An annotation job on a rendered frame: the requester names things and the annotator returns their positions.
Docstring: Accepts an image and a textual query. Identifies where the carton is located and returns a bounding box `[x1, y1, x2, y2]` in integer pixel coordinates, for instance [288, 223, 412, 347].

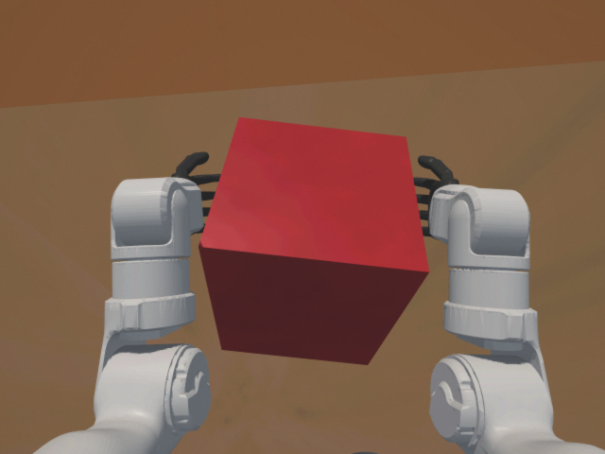
[199, 117, 429, 365]

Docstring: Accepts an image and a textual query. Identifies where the left robot forearm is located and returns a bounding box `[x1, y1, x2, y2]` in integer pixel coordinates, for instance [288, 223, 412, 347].
[94, 177, 204, 411]

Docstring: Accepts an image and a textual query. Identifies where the left robot upper arm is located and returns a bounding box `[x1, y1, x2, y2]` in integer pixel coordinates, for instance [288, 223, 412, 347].
[33, 343, 212, 454]

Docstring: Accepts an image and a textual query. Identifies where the robot right hand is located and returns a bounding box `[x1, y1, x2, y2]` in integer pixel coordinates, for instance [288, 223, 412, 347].
[413, 155, 459, 239]

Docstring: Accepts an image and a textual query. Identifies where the right robot upper arm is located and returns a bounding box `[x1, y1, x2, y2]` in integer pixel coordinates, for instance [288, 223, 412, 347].
[429, 354, 605, 454]

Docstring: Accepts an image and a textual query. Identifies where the right robot forearm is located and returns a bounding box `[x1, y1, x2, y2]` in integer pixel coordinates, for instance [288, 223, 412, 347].
[429, 184, 553, 427]

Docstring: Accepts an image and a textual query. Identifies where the robot left hand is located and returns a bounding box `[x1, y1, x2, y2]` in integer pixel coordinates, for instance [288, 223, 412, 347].
[171, 152, 221, 235]

